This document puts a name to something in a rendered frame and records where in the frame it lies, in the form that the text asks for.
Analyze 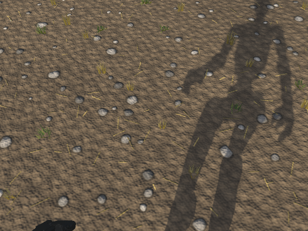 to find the robot left hand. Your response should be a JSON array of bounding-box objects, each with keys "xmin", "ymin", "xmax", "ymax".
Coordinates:
[{"xmin": 32, "ymin": 219, "xmax": 76, "ymax": 231}]

